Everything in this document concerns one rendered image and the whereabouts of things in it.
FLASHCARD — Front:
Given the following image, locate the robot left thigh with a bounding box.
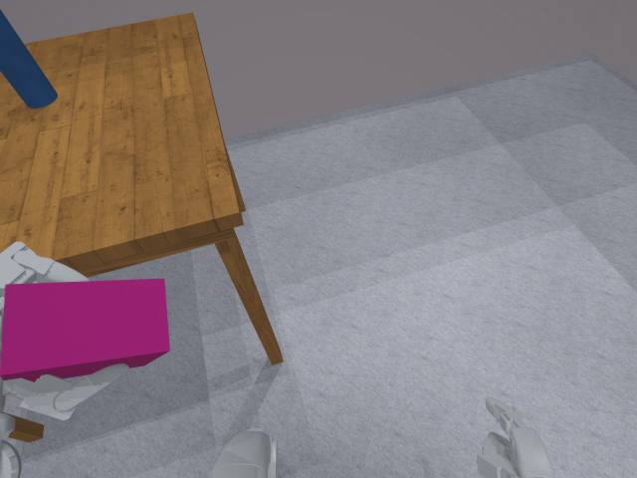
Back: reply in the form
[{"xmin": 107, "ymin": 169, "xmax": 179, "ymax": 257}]
[{"xmin": 209, "ymin": 431, "xmax": 278, "ymax": 478}]

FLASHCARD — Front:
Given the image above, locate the robot right hand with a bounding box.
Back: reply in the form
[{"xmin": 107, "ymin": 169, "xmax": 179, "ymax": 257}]
[{"xmin": 477, "ymin": 397, "xmax": 555, "ymax": 478}]

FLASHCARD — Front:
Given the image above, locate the robot left hand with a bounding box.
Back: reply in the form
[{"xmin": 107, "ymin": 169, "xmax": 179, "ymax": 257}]
[{"xmin": 0, "ymin": 242, "xmax": 129, "ymax": 421}]

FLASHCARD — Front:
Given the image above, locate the sponge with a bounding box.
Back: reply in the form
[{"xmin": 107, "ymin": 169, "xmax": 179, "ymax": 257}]
[{"xmin": 0, "ymin": 279, "xmax": 170, "ymax": 382}]

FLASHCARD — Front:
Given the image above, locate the left robot forearm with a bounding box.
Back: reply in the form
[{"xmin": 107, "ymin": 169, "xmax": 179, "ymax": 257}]
[{"xmin": 0, "ymin": 413, "xmax": 22, "ymax": 478}]

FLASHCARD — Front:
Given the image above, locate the table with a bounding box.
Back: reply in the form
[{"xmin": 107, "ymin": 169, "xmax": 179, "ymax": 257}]
[{"xmin": 0, "ymin": 12, "xmax": 283, "ymax": 442}]

